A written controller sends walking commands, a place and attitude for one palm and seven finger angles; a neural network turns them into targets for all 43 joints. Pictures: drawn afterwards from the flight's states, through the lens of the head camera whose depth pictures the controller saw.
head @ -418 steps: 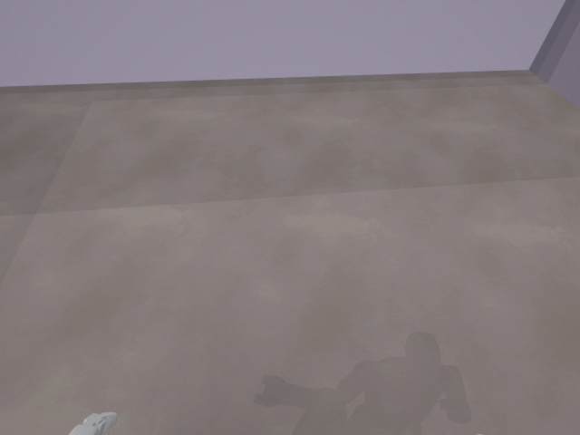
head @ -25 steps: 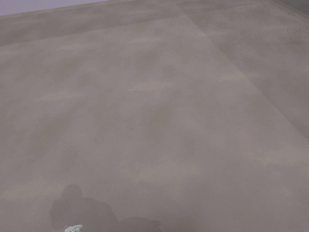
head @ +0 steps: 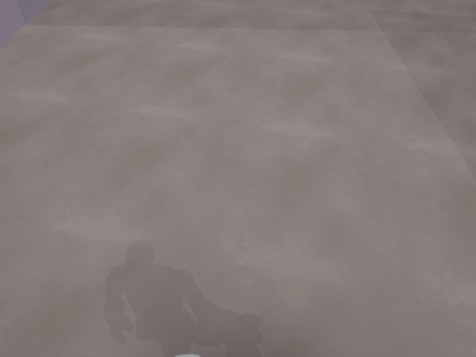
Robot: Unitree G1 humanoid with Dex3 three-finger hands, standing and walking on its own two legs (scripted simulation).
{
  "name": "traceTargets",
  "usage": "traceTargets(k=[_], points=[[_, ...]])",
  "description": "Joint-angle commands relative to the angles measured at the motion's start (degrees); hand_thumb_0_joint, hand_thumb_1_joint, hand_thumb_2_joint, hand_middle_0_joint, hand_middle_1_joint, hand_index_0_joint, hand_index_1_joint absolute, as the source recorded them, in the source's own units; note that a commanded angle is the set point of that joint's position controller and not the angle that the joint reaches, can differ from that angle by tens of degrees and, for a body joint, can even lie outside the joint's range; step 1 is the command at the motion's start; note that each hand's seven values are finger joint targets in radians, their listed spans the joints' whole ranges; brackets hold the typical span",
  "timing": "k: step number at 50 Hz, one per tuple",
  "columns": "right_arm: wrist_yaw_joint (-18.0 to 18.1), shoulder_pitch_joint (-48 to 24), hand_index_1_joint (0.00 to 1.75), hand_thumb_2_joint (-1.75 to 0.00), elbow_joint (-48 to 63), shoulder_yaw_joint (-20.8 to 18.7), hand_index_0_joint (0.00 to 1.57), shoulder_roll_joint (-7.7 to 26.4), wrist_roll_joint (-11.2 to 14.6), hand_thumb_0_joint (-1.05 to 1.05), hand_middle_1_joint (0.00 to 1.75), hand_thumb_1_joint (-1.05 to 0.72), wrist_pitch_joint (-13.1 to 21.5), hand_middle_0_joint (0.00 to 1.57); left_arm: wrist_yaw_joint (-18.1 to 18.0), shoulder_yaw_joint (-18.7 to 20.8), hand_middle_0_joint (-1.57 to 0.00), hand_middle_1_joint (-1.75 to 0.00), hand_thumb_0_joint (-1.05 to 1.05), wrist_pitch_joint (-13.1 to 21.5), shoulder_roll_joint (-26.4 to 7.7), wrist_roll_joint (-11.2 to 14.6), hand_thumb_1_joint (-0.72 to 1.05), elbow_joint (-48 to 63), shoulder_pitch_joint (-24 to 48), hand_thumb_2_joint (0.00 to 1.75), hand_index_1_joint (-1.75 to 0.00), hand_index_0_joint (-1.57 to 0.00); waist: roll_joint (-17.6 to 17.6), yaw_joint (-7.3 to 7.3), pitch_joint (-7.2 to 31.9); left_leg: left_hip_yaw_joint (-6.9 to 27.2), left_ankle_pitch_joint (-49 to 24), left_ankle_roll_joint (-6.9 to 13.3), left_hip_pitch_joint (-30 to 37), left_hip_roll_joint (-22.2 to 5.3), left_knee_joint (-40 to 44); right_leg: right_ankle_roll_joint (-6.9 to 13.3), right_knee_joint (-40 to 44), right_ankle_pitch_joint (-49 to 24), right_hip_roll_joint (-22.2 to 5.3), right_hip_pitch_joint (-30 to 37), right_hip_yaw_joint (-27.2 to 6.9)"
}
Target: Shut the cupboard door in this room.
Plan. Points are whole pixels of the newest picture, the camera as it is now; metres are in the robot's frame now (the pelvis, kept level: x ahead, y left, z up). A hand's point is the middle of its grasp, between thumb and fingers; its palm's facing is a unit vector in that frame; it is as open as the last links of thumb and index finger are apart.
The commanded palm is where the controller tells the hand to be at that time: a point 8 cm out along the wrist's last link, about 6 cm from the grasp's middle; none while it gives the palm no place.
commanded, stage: turn or walk to find it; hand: left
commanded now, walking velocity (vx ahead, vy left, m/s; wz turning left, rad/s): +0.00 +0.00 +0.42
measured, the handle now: out of the picture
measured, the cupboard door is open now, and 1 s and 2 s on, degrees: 81 81 81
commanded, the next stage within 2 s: none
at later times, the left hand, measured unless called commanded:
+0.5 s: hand out of the picture +0.06 +0.24 -0.15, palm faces +0.18 -0.95 -0.26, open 7.3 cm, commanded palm none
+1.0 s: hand out of the picture -0.10 +0.17 -0.16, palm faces +0.44 -0.86 -0.25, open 7.3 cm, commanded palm none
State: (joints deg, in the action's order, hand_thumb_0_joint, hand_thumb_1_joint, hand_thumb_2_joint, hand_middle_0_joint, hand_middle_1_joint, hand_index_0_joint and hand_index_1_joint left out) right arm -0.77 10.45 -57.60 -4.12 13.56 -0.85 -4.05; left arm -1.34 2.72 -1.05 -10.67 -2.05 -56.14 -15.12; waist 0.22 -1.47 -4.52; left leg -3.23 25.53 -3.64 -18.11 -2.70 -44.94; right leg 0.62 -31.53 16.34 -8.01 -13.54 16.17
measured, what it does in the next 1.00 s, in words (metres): steps on the spot, turning left: left foot, then right foot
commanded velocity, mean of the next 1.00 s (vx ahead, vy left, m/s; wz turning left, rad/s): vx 0.00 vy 0.00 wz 0.42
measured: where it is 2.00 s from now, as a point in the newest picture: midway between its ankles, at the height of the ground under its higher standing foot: outside the picture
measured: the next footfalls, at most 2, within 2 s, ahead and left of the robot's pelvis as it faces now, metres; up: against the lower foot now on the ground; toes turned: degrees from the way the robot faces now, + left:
left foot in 0.06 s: +0.02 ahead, +0.13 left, +0.00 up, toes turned +7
right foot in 0.58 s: +0.04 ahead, -0.11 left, +0.00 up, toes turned +9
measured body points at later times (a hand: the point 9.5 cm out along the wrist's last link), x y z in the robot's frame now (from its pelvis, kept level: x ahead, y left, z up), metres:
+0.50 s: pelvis -0.02 +0.02 +0.00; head +0.00 +0.02 +0.45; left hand +0.05 +0.29 -0.13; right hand +0.06 -0.21 -0.15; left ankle -0.02 +0.12 -0.73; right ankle +0.00 -0.12 -0.70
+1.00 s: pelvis -0.05 -0.02 +0.00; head -0.02 -0.02 +0.45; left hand -0.12 +0.22 -0.14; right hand +0.10 -0.25 -0.15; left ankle -0.14 +0.11 -0.68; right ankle +0.00 -0.11 -0.73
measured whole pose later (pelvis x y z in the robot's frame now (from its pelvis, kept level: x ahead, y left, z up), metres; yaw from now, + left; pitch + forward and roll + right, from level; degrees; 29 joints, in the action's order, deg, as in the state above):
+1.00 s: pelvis -0.05 -0.02 +0.00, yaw +24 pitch -1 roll +1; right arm -0.9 12.4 -58.2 -5.0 14.6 -1.2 -4.8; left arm -1.4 2.4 -0.9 -9.9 -1.9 -55.5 -14.9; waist -0.7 -0.7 -3.9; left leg -0.3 25.2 -4.4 -21.0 -2.9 -52.7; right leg 1.0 -29.2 15.2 -6.7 -12.8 13.3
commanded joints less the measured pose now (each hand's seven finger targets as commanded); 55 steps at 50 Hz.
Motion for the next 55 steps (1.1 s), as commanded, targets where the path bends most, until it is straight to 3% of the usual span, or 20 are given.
traceTargets(k=[1,2,3,4,6,9,21,26,28,29,30,31,32,33,37,43,49,52,54,55], points=[[0.27,3.77,0.30,-0.90,3.49,-0.14,0.20,3.88,0.32,0.00,0.30,-0.90,2.82,0.20,-0.33,2.81,-0.20,-0.30,0.00,0.52,-11.81,1.02,0.90,2.62,-0.23,0.90,-0.30,-0.20,5.74,2.43,8.04,-1.09,-14.70,2.00,9.97,0.14,20.83,1.89,-0.60,-17.12,-11.18,1.48,-7.47],[0.36,5.38,0.30,-0.90,3.61,-1.09,0.20,8.35,0.02,0.00,0.30,-0.90,3.40,0.20,-0.17,2.42,-0.20,-0.30,0.00,0.08,-9.11,1.45,0.90,3.63,-0.90,0.90,-0.30,-0.20,-7.21,3.38,9.12,10.99,-21.58,5.02,16.93,-8.66,25.95,-1.74,-11.19,-3.82,-5.50,-8.34,-4.86],[0.87,7.01,0.30,-0.90,3.75,-2.15,0.20,13.02,-0.21,0.00,0.30,-0.90,3.27,0.20,0.03,1.22,-0.20,-0.30,0.00,-0.37,-5.68,1.40,0.90,5.93,1.33,0.90,-0.30,-0.20,-19.69,4.56,6.69,24.25,-38.52,11.32,17.09,-19.72,27.96,-5.08,-21.48,19.97,0.52,-19.08,-5.84],[1.08,7.56,0.30,-0.90,3.19,-2.09,0.20,13.55,-0.37,0.00,0.30,-0.90,2.77,0.20,-0.14,1.21,-0.20,-0.30,0.00,-1.00,-7.19,1.03,0.90,6.33,3.86,0.90,-0.30,-0.20,-13.17,5.25,6.67,21.79,-37.07,14.77,12.98,-21.80,27.29,-4.09,-27.55,20.02,0.26,-16.76,-10.86],[1.99,2.54,0.30,-0.90,4.04,-1.25,0.20,10.33,-0.51,0.00,0.30,-0.90,3.09,0.20,0.10,1.83,-0.20,-0.30,0.00,-1.54,-7.28,0.89,0.90,5.10,5.71,0.90,-0.30,-0.20,-13.40,3.63,2.44,18.66,-30.98,12.85,8.69,-15.59,28.37,-4.23,-31.46,13.09,0.11,-18.40,-13.88],[2.17,-0.39,0.30,-0.90,5.11,-0.29,0.20,8.56,-0.17,0.00,0.30,-0.90,3.79,0.20,0.74,1.96,-0.20,-0.30,0.00,-1.08,-7.42,0.96,0.90,3.10,2.64,0.90,-0.30,-0.20,-8.73,1.45,2.75,13.20,-37.48,10.83,10.85,-10.91,27.00,-5.17,-33.81,6.00,1.16,-18.32,-14.25],[1.89,4.90,0.30,-0.90,4.66,-1.52,0.20,8.44,-0.67,0.00,0.30,-0.90,3.41,0.20,-0.06,1.25,-0.20,-0.30,0.00,-0.84,-5.98,1.46,0.90,6.84,8.87,0.90,-0.30,-0.20,-7.55,3.89,5.30,20.84,-38.15,14.13,12.82,-10.98,25.01,-5.74,-19.25,9.85,3.69,-13.90,-15.46],[1.56,2.73,0.30,-0.90,5.37,-1.84,0.20,8.58,-0.66,0.00,0.30,-0.90,2.93,0.20,-0.25,1.23,-0.20,-0.30,0.00,-0.17,-5.96,1.97,0.90,6.22,4.52,0.90,-0.30,-0.20,-9.03,1.57,6.93,22.47,-35.28,12.42,5.41,-8.37,22.42,-4.38,-4.13,3.75,6.26,-1.53,-14.08],[1.25,1.94,0.30,-0.90,5.78,-1.78,0.20,6.79,-0.03,0.00,0.30,-0.90,2.88,0.20,-0.49,1.74,-0.20,-0.30,0.00,0.71,-7.96,1.69,0.90,5.25,0.43,0.90,-0.30,-0.20,-3.84,-0.55,8.02,19.73,-23.88,8.25,-3.28,-4.15,17.28,-3.79,9.89,-5.95,3.37,10.86,-15.64],[0.91,3.21,0.30,-0.90,6.43,-1.23,0.20,3.21,0.47,0.00,0.30,-0.90,2.91,0.20,-0.96,2.62,-0.20,-0.30,0.00,1.33,-12.43,0.81,0.90,5.24,-1.13,0.90,-0.30,-0.20,9.48,-1.00,9.34,12.76,-8.35,4.38,-12.90,2.32,7.46,-0.27,14.90,-5.01,-8.74,18.17,-27.28],[1.07,1.96,0.30,-0.90,7.73,-1.37,0.20,2.87,0.13,0.00,0.30,-0.90,2.62,0.20,-0.99,2.97,-0.20,-0.30,0.00,1.27,-15.61,0.63,0.90,5.91,-0.98,0.90,-0.30,-0.20,17.46,-1.57,6.67,6.93,7.51,2.03,-16.40,7.06,-5.39,5.88,16.88,-9.65,-19.51,12.06,-36.95],[0.89,1.81,0.30,-0.90,7.42,-2.08,0.20,5.00,-0.35,0.00,0.30,-0.90,1.92,0.20,-0.97,2.50,-0.20,-0.30,0.00,0.90,-14.55,1.05,0.90,6.83,0.80,0.90,-0.30,-0.20,10.93,-0.80,5.75,9.02,6.65,2.36,-13.92,4.88,-14.49,8.25,17.29,-6.69,-19.41,4.46,-33.51],[0.67,2.86,0.30,-0.90,6.28,-2.36,0.20,5.35,-0.59,0.00,0.30,-0.90,0.94,0.20,-1.33,2.79,-0.20,-0.30,0.00,1.21,-12.11,1.20,0.90,7.44,4.52,0.90,-0.30,-0.20,14.31,0.84,3.73,10.43,3.84,2.38,-13.84,3.43,-18.89,7.24,19.39,0.18,-16.52,0.26,-31.69],[0.35,3.49,0.30,-0.90,4.71,-2.58,0.20,5.08,-0.64,0.00,0.30,-0.90,0.53,0.20,-1.04,2.22,-0.20,-0.30,0.00,1.09,-10.98,1.29,0.90,8.14,6.97,0.90,-0.30,-0.20,9.23,2.07,0.65,9.44,0.15,2.06,-13.33,3.03,-23.05,5.67,19.69,3.12,-13.41,-2.71,-28.67],[-0.13,7.53,0.30,-0.90,2.25,-2.09,0.20,3.71,-0.53,0.00,0.30,-0.90,0.36,0.20,-0.70,1.10,-0.20,-0.30,0.00,1.94,-7.89,1.46,0.90,7.41,6.26,0.90,-0.30,-0.20,8.85,3.30,1.23,6.79,-7.94,0.00,-14.38,2.20,-26.26,3.04,16.68,-7.70,-7.80,1.91,-17.10],[-0.03,2.03,0.30,-0.90,3.44,-1.58,0.20,3.70,-0.54,0.00,0.30,-0.90,0.23,0.20,-0.92,1.73,-0.20,-0.30,0.00,1.86,-9.11,0.85,0.90,5.15,0.43,0.90,-0.30,-0.20,7.64,0.42,1.11,5.38,-4.92,-1.10,-13.66,0.05,-19.68,5.76,16.25,-7.70,-11.34,5.01,-17.71],[0.08,-2.41,0.30,-0.90,5.03,-0.28,0.20,2.50,0.25,0.00,0.30,-0.90,1.30,0.20,-0.64,2.65,-0.20,-0.30,0.00,1.30,-12.24,0.09,0.90,3.18,-2.39,0.90,-0.30,-0.20,11.03,-1.70,4.13,0.58,1.93,-0.10,-6.47,0.48,-1.76,7.84,11.31,-19.60,-13.26,8.11,-15.41],[0.34,0.04,0.30,-0.90,4.76,0.00,0.20,2.61,0.64,0.00,0.30,-0.90,2.06,0.20,-0.47,2.90,-0.20,-0.30,0.00,1.02,-12.96,0.22,0.90,2.48,-1.09,0.90,-0.30,-0.20,11.71,-0.05,6.29,-1.24,-1.69,0.81,0.24,1.09,8.50,6.38,6.76,-22.95,-13.43,6.87,-13.42],[0.25,4.17,0.30,-0.90,3.68,-0.41,0.20,4.79,0.47,0.00,0.30,-0.90,3.00,0.20,-0.28,2.72,-0.20,-0.30,0.00,0.45,-11.81,1.09,0.90,2.88,-0.34,0.90,-0.30,-0.20,4.91,2.75,8.81,0.31,-15.52,1.97,11.99,0.03,22.61,1.22,-2.26,-16.97,-9.92,0.35,-8.40],[0.45,5.40,0.30,-0.90,3.90,-1.48,0.20,10.07,0.00,0.00,0.30,-0.90,3.66,0.20,-0.07,2.19,-0.20,-0.30,0.00,0.01,-8.72,1.62,0.90,4.13,-1.32,0.90,-0.30,-0.20,-9.99,3.44,9.97,15.59,-26.17,6.25,19.35,-11.66,26.99,-3.05,-13.53,-0.75,-3.20,-11.39,-5.09]])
